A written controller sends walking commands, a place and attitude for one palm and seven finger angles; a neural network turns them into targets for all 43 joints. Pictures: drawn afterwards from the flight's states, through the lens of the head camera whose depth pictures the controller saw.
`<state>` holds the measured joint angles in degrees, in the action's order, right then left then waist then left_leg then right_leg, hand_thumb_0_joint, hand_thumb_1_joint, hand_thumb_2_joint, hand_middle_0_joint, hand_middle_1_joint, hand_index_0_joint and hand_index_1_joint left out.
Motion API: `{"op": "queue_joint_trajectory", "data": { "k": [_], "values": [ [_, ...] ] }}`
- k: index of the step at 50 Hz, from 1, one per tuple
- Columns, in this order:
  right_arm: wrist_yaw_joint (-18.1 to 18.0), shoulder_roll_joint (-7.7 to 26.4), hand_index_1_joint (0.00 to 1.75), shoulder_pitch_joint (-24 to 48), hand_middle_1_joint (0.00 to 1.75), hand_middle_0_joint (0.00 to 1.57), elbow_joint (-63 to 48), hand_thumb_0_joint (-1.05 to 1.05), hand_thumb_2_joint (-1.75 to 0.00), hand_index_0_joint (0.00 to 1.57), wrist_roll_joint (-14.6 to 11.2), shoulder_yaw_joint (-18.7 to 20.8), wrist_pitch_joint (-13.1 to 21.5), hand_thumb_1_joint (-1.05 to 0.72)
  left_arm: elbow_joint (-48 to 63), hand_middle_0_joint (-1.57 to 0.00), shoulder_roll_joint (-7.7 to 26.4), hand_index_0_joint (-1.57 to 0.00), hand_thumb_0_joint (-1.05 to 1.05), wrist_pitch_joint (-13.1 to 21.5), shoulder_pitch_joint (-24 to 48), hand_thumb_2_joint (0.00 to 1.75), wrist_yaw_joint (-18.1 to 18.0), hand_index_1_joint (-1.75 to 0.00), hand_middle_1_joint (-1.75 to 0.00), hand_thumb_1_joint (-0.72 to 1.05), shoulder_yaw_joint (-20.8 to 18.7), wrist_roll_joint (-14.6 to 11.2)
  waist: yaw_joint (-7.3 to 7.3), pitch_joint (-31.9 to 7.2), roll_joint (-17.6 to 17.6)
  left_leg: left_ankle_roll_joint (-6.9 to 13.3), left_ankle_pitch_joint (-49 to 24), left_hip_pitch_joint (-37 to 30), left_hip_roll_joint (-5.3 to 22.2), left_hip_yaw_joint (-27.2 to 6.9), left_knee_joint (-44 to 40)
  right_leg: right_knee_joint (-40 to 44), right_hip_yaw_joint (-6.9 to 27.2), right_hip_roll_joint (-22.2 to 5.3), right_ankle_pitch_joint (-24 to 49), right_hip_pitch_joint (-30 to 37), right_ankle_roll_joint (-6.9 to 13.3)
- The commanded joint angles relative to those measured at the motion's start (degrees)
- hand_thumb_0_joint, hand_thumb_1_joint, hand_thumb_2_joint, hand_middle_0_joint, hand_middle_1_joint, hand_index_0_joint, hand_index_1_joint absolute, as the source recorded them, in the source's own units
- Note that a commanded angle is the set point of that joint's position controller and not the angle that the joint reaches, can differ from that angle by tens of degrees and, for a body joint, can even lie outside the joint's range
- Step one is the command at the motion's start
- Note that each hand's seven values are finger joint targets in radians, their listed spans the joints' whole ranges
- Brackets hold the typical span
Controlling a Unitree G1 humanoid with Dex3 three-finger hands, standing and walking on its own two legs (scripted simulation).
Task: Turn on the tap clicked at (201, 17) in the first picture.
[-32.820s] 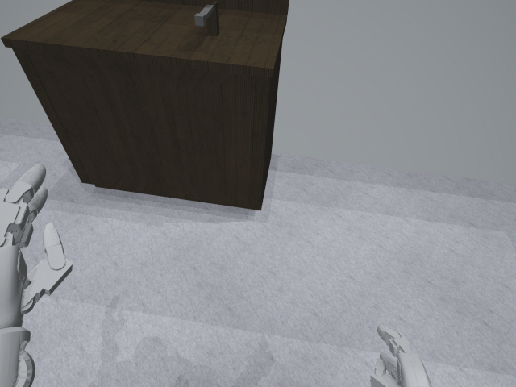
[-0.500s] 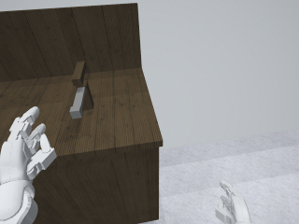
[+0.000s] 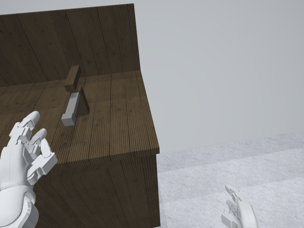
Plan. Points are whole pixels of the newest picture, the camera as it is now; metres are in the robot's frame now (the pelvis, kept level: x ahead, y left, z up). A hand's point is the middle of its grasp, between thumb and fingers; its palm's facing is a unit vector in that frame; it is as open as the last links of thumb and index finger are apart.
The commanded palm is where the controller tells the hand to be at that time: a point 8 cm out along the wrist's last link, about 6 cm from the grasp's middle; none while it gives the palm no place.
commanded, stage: reach beside the lever's end, fingers flat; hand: left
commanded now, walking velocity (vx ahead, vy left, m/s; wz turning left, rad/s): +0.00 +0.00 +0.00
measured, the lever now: (68, 119) +0.35 +0.30 +0.13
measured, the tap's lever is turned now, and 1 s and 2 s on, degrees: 0 0 0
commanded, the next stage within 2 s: none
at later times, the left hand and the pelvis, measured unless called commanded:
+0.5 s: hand (58, 147) +0.22 +0.24 +0.17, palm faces +0.50 -0.86 -0.12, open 7.4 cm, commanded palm +0.17 +0.29 +0.18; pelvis -0.01 -0.01 +0.00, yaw +0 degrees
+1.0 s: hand (56, 139) +0.25 +0.27 +0.16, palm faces +0.51 -0.85 -0.10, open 7.5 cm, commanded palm +0.21 +0.31 +0.16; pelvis +0.00 +0.01 +0.00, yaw +0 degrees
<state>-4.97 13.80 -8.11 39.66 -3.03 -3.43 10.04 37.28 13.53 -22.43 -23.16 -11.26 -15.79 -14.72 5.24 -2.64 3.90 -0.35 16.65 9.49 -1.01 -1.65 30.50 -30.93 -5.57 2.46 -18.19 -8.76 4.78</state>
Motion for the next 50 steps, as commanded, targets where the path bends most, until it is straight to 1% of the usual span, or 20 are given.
{"op": "queue_joint_trajectory", "data": {
  "k": [1, 4, 8, 9, 12, 15, 21, 25, 28, 29, 30, 31, 33, 36, 39, 43, 44, 45, 49, 50],
  "values": [
    [-0.46, 4.96, 0.3, 10.63, 0.3, 0.2, -10.32, 0.0, -0.9, 0.2, -0.2, 2.27, 3.61, -0.9, 12.49, -0.2, 9.3, -0.2, 0.0, 4.79, 7.54, 0.9, -0.13, -0.3, -0.3, 0.9, -4.99, 0.74, 0.12, -3.08, -2.15, 1.98, -12.24, -0.52, 0.32, -0.05, -2.68, 7.18, 5.19, -3.91, 15.31, -0.78, -4.85],
    [-0.63, 4.77, 0.3, 10.92, 0.3, 0.2, -9.83, 0.0, -0.9, 0.2, -0.33, 2.21, 3.68, -0.9, 12.22, -0.2, 10.14, -0.2, 0.0, 4.79, 7.81, 0.9, -0.48, -0.3, -0.3, 0.9, -5.47, 1.19, 0.35, -1.54, -1.98, 2.07, -10.55, -0.06, 0.31, 0.06, -2.69, 8.51, 5.74, -3.99, 12.39, -1.27, -4.94],
    [-1.02, 4.99, 0.3, 10.94, 0.3, 0.2, -9.44, 0.0, -0.9, 0.2, -0.35, 2.38, 3.38, -0.9, 8.18, -0.2, 10.77, -0.2, 0.0, 4.53, 9.82, 0.9, -0.7, -0.3, -0.3, 0.9, -7.41, 0.28, -0.19, -1.73, -5.17, 2.14, -9.11, 1.38, 0.2, -0.11, -2.47, 9.02, 6.89, -4.52, 12.12, -1.12, -5.74],
    [-1.12, 4.79, 0.3, 10.96, 0.3, 0.2, -8.74, 0.0, -0.9, 0.2, -0.52, 2.44, 3.27, -0.9, 7.49, -0.2, 11.79, -0.2, 0.0, 4.66, 10.44, 0.9, -0.87, -0.3, -0.3, 0.9, -8.77, 0.37, 0.09, -1.39, -3.07, 2.06, -8.79, 1.06, 0.22, 0.08, -2.52, 9.8, 7.32, -4.54, 11.18, -0.98, -5.64],
    [-1.32, 4.94, 0.3, 11.2, 0.3, 0.2, -8.65, 0.0, -0.9, 0.2, -0.66, 2.47, 3.42, -0.9, 4.71, -0.2, 11.86, -0.2, 0.0, 4.76, 12.81, 0.9, -0.49, -0.3, -0.3, 0.9, -8.96, -0.4, -0.43, -1.42, -4.52, 2.01, -7.04, 2.36, 0.2, -0.24, -2.33, 10.45, 8.59, -5.21, 8.99, -1.19, -6.14],
    [-1.51, 4.84, 0.3, 11.51, 0.3, 0.2, -8.33, 0.0, -0.9, 0.2, -0.86, 2.4, 3.91, -0.9, 4.01, -0.2, 10.91, -0.2, 0.0, 5.49, 17.44, 0.9, 0.06, -0.3, -0.3, 0.9, -6.44, -0.04, -1.21, -0.14, -0.5, 2.08, -5.65, 1.43, -0.01, -0.1, -2.44, 11.54, 9.06, -5.35, 4.9, -2.82, -5.63],
    [-1.97, 5.16, 0.3, 11.62, 0.3, 0.2, -7.81, 0.0, -0.9, 0.2, -0.65, 2.67, 4.63, -0.9, 0.22, -0.2, 12.75, -0.2, 0.0, 6.63, 21.35, 0.9, 0.09, -0.3, -0.3, 0.9, -6.62, 0.67, -1.19, -0.81, -3.1, 2.12, -3.89, 2.13, 0.04, -0.67, -2.91, 12.07, 9.66, -5.39, 0.54, -2.78, -5.67],
    [-1.85, 5.13, 0.3, 11.47, 0.3, 0.2, -8.0, 0.0, -0.9, 0.2, -0.4, 2.95, 3.91, -0.9, -1.25, -0.2, 13.86, -0.2, 0.0, 6.53, 20.29, 0.9, -0.96, -0.3, -0.3, 0.9, -9.25, 0.76, -0.26, -4.28, -4.12, 1.93, -6.18, 2.38, 0.0, -0.62, -3.38, 10.31, 8.89, -5.37, 5.79, -0.06, -5.76],
    [-1.53, 5.25, 0.3, 10.47, 0.3, 0.2, -8.64, 0.0, -0.9, 0.2, -0.29, 3.02, 3.07, -0.9, -1.43, -0.2, 12.98, -0.2, 0.0, 6.2, 17.5, 0.9, -0.89, -0.29, -0.29, 0.9, -9.53, 0.77, 0.12, -7.2, -2.91, 1.96, -10.98, 1.06, -0.21, 0.11, -3.34, 7.45, 7.0, -4.68, 15.84, 1.89, -5.59],
    [-1.36, 5.15, 0.3, 10.25, 0.3, 0.2, -8.25, 0.0, -0.9, 0.2, -0.42, 2.94, 2.76, -0.9, -1.84, -0.2, 13.14, -0.2, 0.0, 6.12, 16.89, 0.9, -0.94, -0.29, -0.29, 0.9, -9.63, 1.2, 0.45, -6.29, -0.16, 1.84, -11.61, 0.45, -0.19, 0.39, -3.6, 7.32, 6.18, -4.17, 15.64, 1.32, -5.05],
    [-1.37, 5.18, 0.3, 9.95, 0.3, 0.2, -8.75, 0.0, -0.9, 0.2, -0.34, 2.79, 2.79, -0.9, -1.62, -0.19, 11.39, -0.19, 0.0, 6.44, 17.8, 0.9, -0.78, -0.29, -0.29, 0.9, -8.11, 0.75, -0.31, -6.14, -1.37, 1.91, -12.37, -0.06, -0.22, 0.24, -3.73, 6.93, 5.85, -4.02, 17.04, 0.94, -4.98],
    [-1.36, 5.34, 0.3, 9.33, 0.3, 0.2, -8.73, 0.0, -0.9, 0.2, -0.39, 3.04, 2.8, -0.9, -2.5, -0.19, 12.49, -0.19, 0.0, 6.57, 16.93, 0.9, -0.6, -0.28, -0.28, 0.9, -9.36, 0.71, -0.2, -6.08, -2.31, 1.84, -12.99, 0.06, 0.0, 0.27, -3.67, 6.54, 5.5, -3.72, 17.86, 0.95, -4.9],
    [-1.41, 5.5, 0.3, 9.3, 0.3, 0.2, -9.17, 0.0, -0.9, 0.2, -0.42, 2.93, 2.79, -0.9, -1.74, -0.19, 10.67, -0.19, 0.0, 6.94, 18.13, 0.9, -0.07, -0.28, -0.28, 0.9, -6.96, 0.62, -0.81, -5.19, -2.56, 2.07, -13.25, -0.25, -0.09, 0.38, -3.38, 6.59, 5.38, -3.56, 17.86, -0.26, -4.94],
    [-1.64, 5.74, 0.3, 8.53, 0.3, 0.2, -8.86, 0.0, -0.9, 0.2, -0.34, 3.26, 2.84, -0.9, -2.52, -0.19, 12.07, -0.19, 0.0, 7.96, 19.65, 0.9, -0.18, -0.27, -0.27, 0.9, -8.35, 1.15, -1.03, -3.81, -3.96, 2.01, -13.59, -0.33, 0.21, -0.03, -3.86, 6.58, 4.83, -3.06, 16.54, -0.93, -4.47],
    [-1.78, 5.51, 0.3, 8.76, 0.3, 0.2, -8.5, 0.0, -0.9, 0.2, -0.28, 3.08, 2.9, -0.9, -1.46, -0.19, 11.16, -0.19, 0.0, 9.13, 23.19, 0.9, -0.35, -0.26, -0.26, 0.9, -5.91, 2.3, -1.45, -3.04, 0.06, 1.87, -12.76, -1.61, 0.1, -0.04, -4.1, 6.97, 4.73, -2.94, 13.83, -2.51, -4.02],
    [-2.12, 5.88, 0.3, 8.36, 0.3, 0.2, -7.97, 0.0, -0.9, 0.2, 0.01, 3.18, 2.75, -0.9, -4.26, -0.18, 12.35, -0.18, 0.0, 9.88, 26.04, 0.9, -0.69, -0.25, -0.25, 0.9, -6.38, 2.59, -2.03, -4.1, -1.24, 1.79, -11.27, -1.2, -0.1, -0.51, -4.46, 7.25, 4.82, -2.85, 11.56, -2.24, -3.82],
    [-2.21, 5.69, 0.3, 8.67, 0.3, 0.2, -7.7, 0.0, -0.9, 0.2, -0.02, 3.15, 2.51, -0.9, -4.22, -0.18, 12.86, -0.18, 0.0, 10.01, 26.89, 0.9, -0.93, -0.25, -0.25, 0.9, -6.81, 3.06, -1.61, -3.76, 0.58, 1.58, -11.39, -1.59, -0.04, -0.46, -4.87, 7.43, 4.75, -2.79, 11.14, -2.03, -3.6],
    [-2.17, 5.64, 0.3, 8.61, 0.3, 0.2, -8.04, 0.0, -0.9, 0.2, 0.08, 3.11, 2.52, -0.9, -4.57, -0.18, 11.42, -0.18, 0.0, 10.09, 27.23, 0.9, -0.89, -0.25, -0.25, 0.9, -5.57, 2.95, -1.91, -4.7, 0.42, 1.48, -11.51, -1.72, -0.15, -0.69, -5.0, 7.19, 4.61, -2.85, 11.27, -1.73, -3.57],
    [-2.29, 5.8, 0.3, 8.7, 0.3, 0.2, -7.28, 0.0, -0.9, 0.2, -0.04, 3.06, 1.48, -0.9, -9.29, -0.18, 13.34, -0.18, 0.0, 9.09, 27.31, 0.9, -0.83, -0.24, -0.24, 0.9, -7.65, 2.84, -1.32, -5.31, -0.91, 1.37, -11.99, -1.23, -0.18, -0.52, -5.36, 7.47, 4.51, -2.59, 11.95, -0.56, -3.5],
    [-2.29, 5.85, 0.3, 8.91, 0.3, 0.2, -7.67, 0.0, -0.9, 0.2, -0.24, 3.03, 1.26, -0.9, -10.39, -0.18, 11.91, -0.18, 0.0, 8.9, 28.54, 0.9, -0.64, -0.24, -0.24, 0.9, -6.58, 2.37, -1.88, -5.06, -2.16, 1.41, -11.73, -0.96, -0.1, -0.65, -5.5, 7.44, 4.33, -2.63, 11.82, -0.76, -3.57]
  ]
}}
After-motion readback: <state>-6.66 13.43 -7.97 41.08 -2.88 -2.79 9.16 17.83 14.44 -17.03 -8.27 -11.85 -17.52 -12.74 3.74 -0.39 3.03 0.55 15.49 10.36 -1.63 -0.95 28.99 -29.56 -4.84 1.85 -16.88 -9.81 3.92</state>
